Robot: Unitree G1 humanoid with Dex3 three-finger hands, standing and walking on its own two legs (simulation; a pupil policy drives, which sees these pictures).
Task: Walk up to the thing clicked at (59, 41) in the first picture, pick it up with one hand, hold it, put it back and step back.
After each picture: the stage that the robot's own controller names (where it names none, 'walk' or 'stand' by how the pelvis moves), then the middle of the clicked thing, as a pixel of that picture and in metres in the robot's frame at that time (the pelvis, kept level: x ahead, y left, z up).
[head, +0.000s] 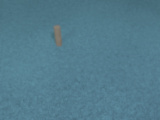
stand; (58, 36) +1.29 +0.26 -0.65
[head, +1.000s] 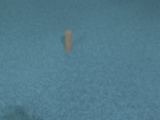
walk; (68, 41) +1.18 +0.11 -0.63
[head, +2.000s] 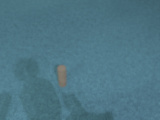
walk; (62, 76) +0.72 +0.12 -0.64
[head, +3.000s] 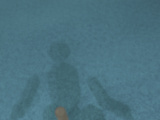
walk; (62, 117) +0.40 +0.18 -0.63
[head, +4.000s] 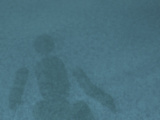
stand; out of the picture +0.29 +0.14 -0.65
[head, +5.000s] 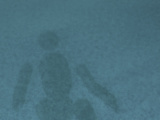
stand; out of the picture +0.28 +0.12 -0.65
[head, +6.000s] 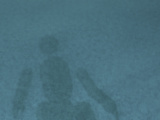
stand; out of the picture +0.29 +0.14 -0.66
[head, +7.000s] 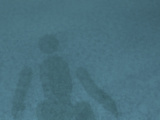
stand; out of the picture +0.28 +0.14 -0.66
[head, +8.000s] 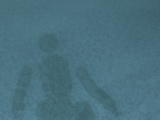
go down; out of the picture +0.27 +0.14 -0.66
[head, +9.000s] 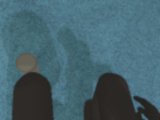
go down; (29, 68) +0.36 +0.18 -0.28
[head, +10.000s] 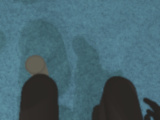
approach; (39, 70) +0.36 +0.18 -0.27
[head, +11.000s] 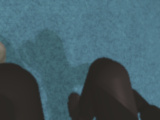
close in; out of the picture +0.35 +0.22 -0.15
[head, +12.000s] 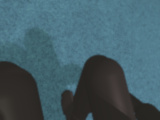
close; out of the picture +0.40 +0.23 -0.15
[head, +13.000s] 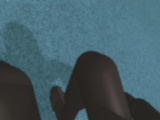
lift; out of the picture +0.52 +0.22 -0.24
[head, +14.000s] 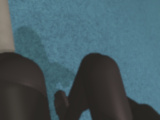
lift; (0, 20) +0.54 +0.16 -0.24
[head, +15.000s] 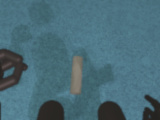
lift; (76, 75) +0.51 +0.01 -0.53
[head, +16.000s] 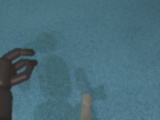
close; (85, 110) +0.46 -0.05 -0.70
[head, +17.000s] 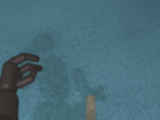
hold; (90, 112) +0.45 -0.09 -0.71
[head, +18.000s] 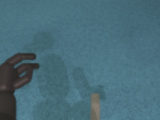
stand; (95, 110) +0.45 -0.13 -0.70
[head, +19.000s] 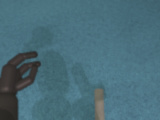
stand; (99, 105) +0.46 -0.16 -0.69
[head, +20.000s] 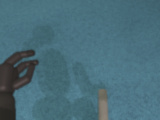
stand; (103, 106) +0.45 -0.19 -0.69
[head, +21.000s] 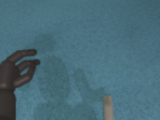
stand; (108, 112) +0.44 -0.22 -0.70
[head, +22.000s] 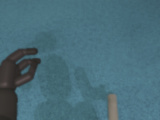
stand; (112, 111) +0.44 -0.26 -0.70
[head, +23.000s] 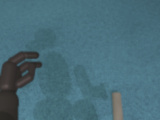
stand; (117, 109) +0.44 -0.29 -0.70
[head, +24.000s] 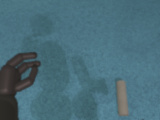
stand; (122, 97) +0.45 -0.34 -0.65
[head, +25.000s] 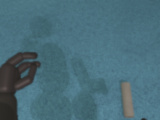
stand; (127, 99) +0.44 -0.38 -0.66
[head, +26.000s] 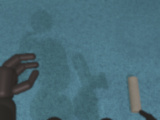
stand; (134, 94) +0.44 -0.42 -0.62
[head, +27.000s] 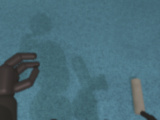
stand; (137, 96) +0.44 -0.45 -0.63
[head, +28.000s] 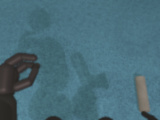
close; (142, 93) +0.44 -0.49 -0.62
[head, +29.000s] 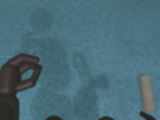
close; (146, 93) +0.44 -0.51 -0.62
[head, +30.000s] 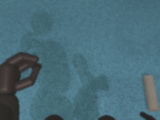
close; (150, 92) +0.45 -0.54 -0.61
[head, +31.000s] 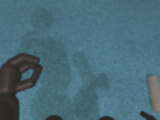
close; (155, 93) +0.43 -0.57 -0.61
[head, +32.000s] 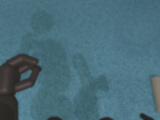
close; (159, 94) +0.44 -0.60 -0.62
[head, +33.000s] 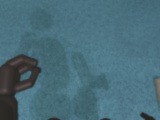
close; out of the picture +0.42 -0.64 -0.62
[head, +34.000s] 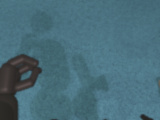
close; out of the picture +0.43 -0.67 -0.63
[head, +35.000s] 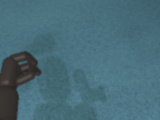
hold; out of the picture +0.39 -0.70 -0.70
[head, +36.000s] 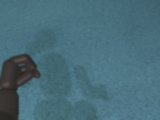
hold; out of the picture +0.40 -0.72 -0.70
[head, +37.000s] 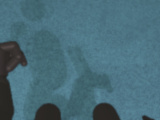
crouch; out of the picture +0.45 -0.74 -0.55
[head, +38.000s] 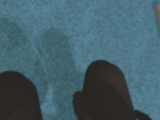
lower; out of the picture +0.59 -0.68 -0.28
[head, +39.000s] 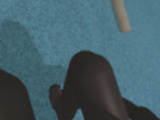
lower; (121, 14) +0.69 -0.64 -0.24
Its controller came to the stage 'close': yes
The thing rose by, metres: 0.00
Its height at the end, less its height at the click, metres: -0.09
